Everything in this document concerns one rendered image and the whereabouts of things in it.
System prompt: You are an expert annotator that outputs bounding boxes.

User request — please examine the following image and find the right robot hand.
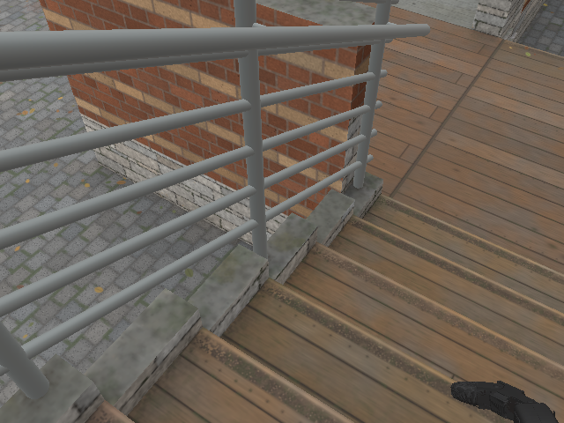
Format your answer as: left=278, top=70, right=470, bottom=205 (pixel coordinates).
left=450, top=381, right=559, bottom=423

